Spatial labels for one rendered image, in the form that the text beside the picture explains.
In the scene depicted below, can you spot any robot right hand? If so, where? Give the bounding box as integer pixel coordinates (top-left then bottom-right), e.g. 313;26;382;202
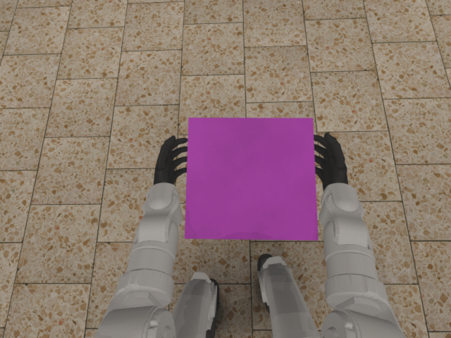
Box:
314;133;348;190

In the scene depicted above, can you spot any robot right shin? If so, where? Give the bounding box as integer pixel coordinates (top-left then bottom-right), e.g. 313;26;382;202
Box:
262;256;292;272

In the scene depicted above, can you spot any robot right forearm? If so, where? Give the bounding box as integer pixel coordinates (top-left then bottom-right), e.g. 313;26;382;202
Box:
319;183;404;334

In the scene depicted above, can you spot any robot left hand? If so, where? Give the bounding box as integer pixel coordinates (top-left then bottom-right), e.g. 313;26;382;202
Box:
154;135;187;185

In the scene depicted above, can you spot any right robot foot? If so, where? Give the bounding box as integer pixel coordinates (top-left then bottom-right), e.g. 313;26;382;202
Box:
257;253;272;313

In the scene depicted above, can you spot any left robot upper arm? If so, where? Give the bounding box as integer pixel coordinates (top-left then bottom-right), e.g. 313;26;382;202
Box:
96;305;175;338

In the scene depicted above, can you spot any right robot upper arm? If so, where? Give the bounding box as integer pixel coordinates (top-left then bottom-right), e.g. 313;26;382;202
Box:
320;308;405;338

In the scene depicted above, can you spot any carton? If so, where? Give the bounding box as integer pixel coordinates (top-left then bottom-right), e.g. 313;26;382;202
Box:
185;118;319;240

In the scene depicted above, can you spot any robot left forearm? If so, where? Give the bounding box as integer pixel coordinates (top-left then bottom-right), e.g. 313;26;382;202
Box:
95;182;183;338

